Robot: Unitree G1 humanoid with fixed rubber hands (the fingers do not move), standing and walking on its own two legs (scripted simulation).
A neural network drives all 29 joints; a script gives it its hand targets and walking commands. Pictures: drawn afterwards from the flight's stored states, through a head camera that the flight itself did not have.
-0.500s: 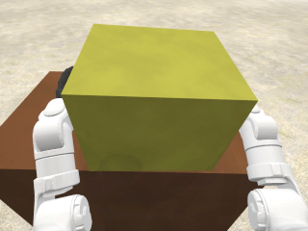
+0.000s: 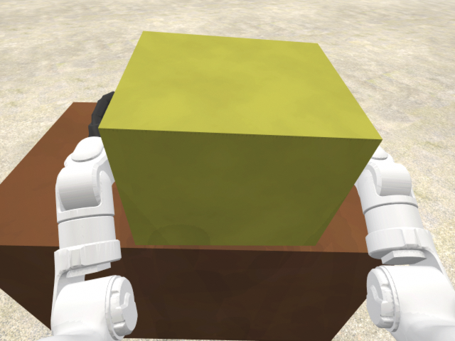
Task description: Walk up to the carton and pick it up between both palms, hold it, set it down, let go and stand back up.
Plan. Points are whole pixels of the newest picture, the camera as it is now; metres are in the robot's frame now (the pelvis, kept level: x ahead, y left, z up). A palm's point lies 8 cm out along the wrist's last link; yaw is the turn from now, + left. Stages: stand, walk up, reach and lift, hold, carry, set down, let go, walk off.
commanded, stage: hold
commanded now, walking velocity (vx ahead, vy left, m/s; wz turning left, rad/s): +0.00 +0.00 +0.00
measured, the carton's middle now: (230, 139) +0.40 -0.01 +0.20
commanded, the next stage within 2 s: none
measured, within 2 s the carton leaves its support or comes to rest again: neither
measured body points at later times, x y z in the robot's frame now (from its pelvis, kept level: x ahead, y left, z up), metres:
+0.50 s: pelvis +0.01 +0.00 +0.00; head -0.04 +0.02 +0.45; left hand +0.38 +0.21 +0.22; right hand +0.38 -0.20 +0.21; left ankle -0.01 +0.13 -0.75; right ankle +0.07 -0.12 -0.75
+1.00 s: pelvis +0.00 +0.00 +0.00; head -0.04 +0.01 +0.45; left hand +0.38 +0.20 +0.22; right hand +0.38 -0.21 +0.20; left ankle -0.01 +0.13 -0.75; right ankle +0.07 -0.12 -0.75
